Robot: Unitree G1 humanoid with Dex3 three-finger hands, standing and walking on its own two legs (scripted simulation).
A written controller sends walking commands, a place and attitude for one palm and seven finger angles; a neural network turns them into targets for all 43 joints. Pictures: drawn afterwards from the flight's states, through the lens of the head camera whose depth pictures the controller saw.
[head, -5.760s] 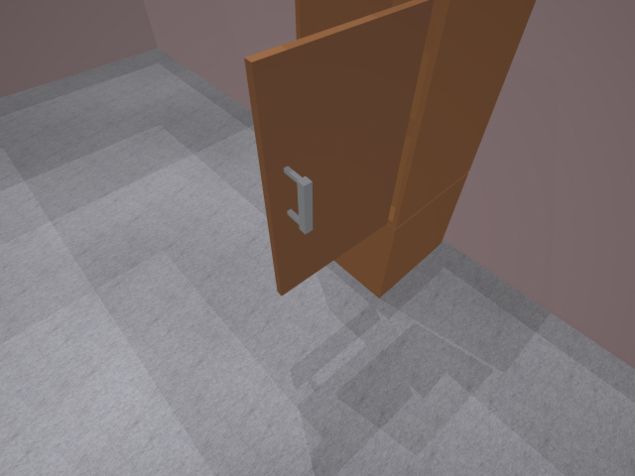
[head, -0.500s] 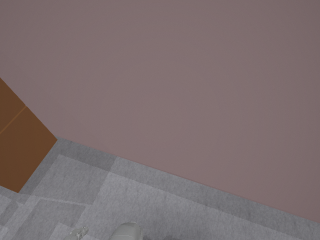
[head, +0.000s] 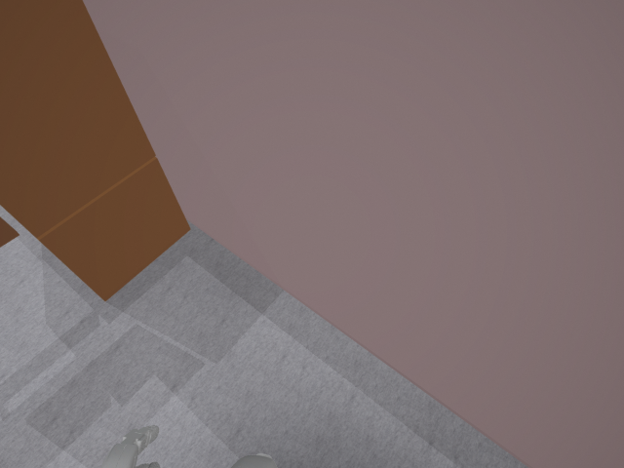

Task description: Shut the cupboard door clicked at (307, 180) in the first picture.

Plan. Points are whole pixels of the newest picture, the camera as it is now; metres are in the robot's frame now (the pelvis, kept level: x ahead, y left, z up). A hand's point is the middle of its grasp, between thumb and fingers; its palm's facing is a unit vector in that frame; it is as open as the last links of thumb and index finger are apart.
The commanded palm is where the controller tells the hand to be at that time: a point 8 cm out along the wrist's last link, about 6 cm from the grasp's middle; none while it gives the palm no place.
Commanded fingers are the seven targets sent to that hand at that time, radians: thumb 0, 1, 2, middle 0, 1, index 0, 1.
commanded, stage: turn to face it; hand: left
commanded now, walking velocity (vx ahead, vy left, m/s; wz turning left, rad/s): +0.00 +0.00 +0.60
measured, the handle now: out of the picture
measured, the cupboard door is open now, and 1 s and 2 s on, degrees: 87 87 87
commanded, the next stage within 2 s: take the last steps up to it in 1.32 s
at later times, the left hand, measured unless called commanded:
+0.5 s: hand out of the picture +0.02 +0.24 -0.16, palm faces +0.34 -0.91 -0.25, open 7.4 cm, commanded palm none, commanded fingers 0.00 0.90 0.90 -0.20 -0.30 -0.20 -0.30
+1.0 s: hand out of the picture -0.04 +0.17 -0.18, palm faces +0.61 -0.77 -0.21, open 7.4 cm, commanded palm none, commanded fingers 0.00 0.90 0.90 -0.20 -0.30 -0.20 -0.30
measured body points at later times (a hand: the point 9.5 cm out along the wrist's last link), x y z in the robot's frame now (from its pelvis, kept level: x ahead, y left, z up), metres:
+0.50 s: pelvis +0.02 +0.00 +0.01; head +0.07 +0.04 +0.46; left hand +0.01 +0.28 -0.14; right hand +0.19 -0.21 -0.12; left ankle -0.01 +0.11 -0.73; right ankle +0.05 -0.15 -0.66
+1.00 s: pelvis +0.04 -0.01 +0.00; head +0.07 +0.03 +0.44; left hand -0.07 +0.21 -0.16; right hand +0.29 -0.16 -0.13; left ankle -0.02 +0.07 -0.73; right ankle +0.09 -0.14 -0.72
